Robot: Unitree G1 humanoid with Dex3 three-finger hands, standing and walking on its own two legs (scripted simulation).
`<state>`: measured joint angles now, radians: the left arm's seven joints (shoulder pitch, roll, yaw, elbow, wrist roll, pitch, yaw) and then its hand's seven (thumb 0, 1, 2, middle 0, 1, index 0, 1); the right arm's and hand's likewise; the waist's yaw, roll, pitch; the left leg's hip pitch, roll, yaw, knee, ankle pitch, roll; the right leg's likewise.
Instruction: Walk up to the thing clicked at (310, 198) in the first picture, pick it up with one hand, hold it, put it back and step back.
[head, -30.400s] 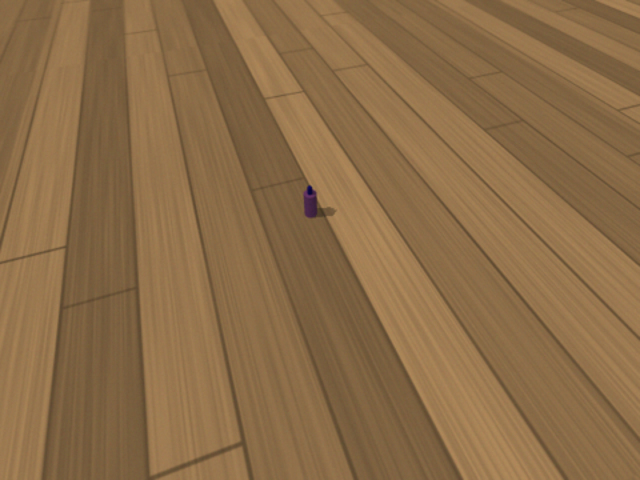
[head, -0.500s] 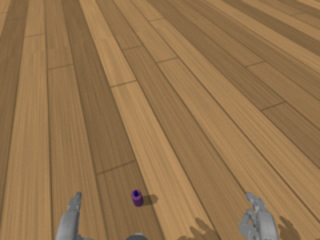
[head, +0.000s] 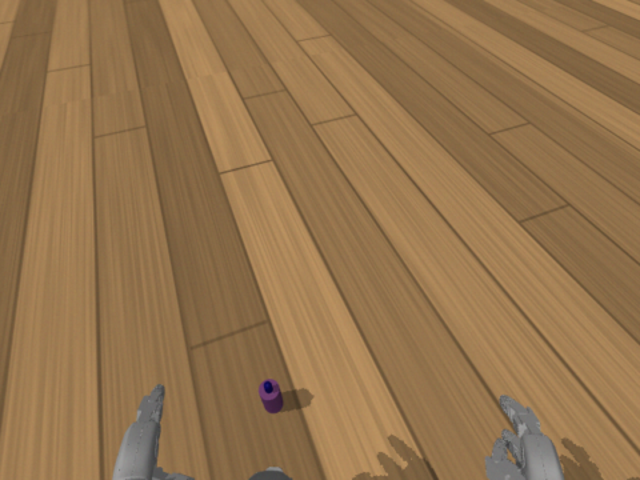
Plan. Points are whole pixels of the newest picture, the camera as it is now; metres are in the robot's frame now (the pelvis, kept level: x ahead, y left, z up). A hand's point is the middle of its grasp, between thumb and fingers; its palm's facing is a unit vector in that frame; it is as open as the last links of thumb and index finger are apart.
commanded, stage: home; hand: left
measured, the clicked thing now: (270, 394) +0.43 +0.17 -0.64
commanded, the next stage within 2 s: stand in 1.02 s
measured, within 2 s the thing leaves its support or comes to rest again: neither
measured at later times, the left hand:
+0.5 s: hand (186, 476) +0.15 +0.18 -0.06, palm faces +0.10 -0.95 -0.29, open 17.2 cm
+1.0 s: hand (186, 467) +0.16 +0.18 -0.06, palm faces +0.10 -0.95 -0.29, open 17.4 cm
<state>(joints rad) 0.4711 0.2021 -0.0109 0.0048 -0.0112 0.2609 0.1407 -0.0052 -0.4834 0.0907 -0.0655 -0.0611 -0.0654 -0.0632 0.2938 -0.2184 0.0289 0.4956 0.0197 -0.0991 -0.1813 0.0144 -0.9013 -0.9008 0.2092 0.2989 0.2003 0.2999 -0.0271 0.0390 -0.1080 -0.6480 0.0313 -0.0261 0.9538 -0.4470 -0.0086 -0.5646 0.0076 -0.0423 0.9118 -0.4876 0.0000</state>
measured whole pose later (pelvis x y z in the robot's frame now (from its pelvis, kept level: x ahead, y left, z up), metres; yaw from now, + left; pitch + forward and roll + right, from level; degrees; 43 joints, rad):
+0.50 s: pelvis -0.02 +0.00 +0.00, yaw +0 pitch +7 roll -2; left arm 0.46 0.20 -0.01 0.03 -0.01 0.25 0.13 -0.01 -0.50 0.08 -0.06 -0.06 -0.06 -0.06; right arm 0.28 -0.22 0.03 0.51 0.02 -0.12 -0.18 0.01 -0.90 -0.90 0.21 0.30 0.20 0.30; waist -0.02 0.04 -0.09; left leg -0.64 0.03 -0.02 0.94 -0.41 -0.01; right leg -0.56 0.01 -0.04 0.91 -0.46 0.00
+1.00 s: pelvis -0.01 +0.00 +0.00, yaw +0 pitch +7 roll -2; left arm 0.46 0.20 -0.01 0.03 -0.01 0.23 0.13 -0.01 -0.52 0.07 -0.06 -0.05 -0.06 -0.06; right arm 0.28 -0.21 0.03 0.52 0.01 -0.13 -0.18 0.01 -0.90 -0.90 0.21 0.30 0.20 0.30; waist -0.02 0.03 -0.09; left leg -0.64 0.03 -0.02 0.94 -0.43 0.00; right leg -0.56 0.00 -0.03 0.91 -0.47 0.00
